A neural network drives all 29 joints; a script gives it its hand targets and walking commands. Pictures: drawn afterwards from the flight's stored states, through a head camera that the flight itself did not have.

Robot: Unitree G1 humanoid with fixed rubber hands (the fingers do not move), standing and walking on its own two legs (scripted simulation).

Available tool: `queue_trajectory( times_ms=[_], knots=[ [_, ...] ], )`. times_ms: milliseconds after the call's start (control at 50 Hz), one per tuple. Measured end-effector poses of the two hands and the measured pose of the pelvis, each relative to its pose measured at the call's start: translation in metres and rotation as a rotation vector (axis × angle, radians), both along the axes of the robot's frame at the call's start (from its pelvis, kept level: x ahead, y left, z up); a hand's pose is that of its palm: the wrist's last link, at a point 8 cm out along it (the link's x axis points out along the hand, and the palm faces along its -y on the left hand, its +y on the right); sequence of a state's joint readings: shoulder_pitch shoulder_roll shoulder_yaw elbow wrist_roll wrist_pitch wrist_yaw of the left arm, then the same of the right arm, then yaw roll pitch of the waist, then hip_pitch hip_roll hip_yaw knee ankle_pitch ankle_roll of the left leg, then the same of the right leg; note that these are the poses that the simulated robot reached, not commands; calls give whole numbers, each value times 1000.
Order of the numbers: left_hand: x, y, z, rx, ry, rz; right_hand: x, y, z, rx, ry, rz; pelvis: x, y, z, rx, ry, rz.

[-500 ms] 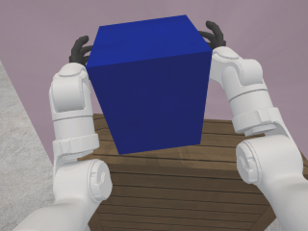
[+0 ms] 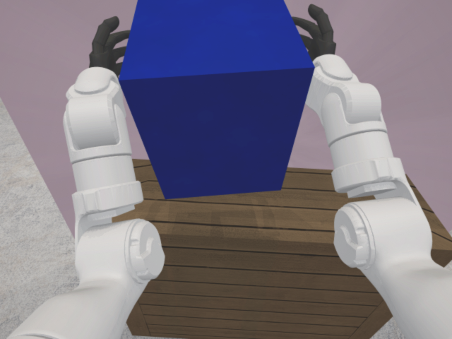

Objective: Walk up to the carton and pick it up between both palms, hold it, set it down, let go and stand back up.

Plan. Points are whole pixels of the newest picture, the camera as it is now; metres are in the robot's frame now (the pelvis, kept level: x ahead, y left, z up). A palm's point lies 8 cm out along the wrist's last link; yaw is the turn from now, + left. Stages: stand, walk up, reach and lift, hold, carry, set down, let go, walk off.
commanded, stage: set down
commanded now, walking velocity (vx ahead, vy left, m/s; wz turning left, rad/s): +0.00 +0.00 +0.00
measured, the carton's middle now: (216, 103) +0.40 +0.01 +0.27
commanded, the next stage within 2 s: none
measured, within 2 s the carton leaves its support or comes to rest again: neither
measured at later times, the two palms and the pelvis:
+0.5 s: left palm (133, 111) +0.41 +0.14 +0.26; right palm (308, 112) +0.41 -0.16 +0.25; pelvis +0.02 +0.00 +0.00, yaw +1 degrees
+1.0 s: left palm (141, 119) +0.42 +0.14 +0.23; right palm (307, 117) +0.42 -0.16 +0.23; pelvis +0.01 +0.00 +0.00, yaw +2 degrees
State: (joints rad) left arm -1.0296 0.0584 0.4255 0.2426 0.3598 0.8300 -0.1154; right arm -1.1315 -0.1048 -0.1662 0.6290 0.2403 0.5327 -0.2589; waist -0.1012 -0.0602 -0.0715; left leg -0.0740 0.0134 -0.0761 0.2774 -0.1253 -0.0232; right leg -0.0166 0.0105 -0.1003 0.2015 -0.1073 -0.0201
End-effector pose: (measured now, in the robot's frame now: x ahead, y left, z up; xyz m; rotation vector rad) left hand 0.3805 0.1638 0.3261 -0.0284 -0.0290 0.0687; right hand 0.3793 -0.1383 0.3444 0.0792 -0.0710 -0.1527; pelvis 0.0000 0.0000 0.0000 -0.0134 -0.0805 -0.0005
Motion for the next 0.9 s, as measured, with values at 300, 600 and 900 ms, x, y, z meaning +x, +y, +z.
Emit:
queue_trajectory(
  times_ms=[300,600,900],
  knots=[
    [27,-6,-69,55,23,5,28,-5,-86,-54,16,-11,13,-1,2,-4,-9,24],
    [32,-20,-69,54,27,8,31,-19,-91,-70,14,-20,19,4,1,-4,-28,11],
    [39,-22,-86,76,84,6,38,-20,-104,-68,59,-16,15,2,1,-4,-6,28]
  ],
)
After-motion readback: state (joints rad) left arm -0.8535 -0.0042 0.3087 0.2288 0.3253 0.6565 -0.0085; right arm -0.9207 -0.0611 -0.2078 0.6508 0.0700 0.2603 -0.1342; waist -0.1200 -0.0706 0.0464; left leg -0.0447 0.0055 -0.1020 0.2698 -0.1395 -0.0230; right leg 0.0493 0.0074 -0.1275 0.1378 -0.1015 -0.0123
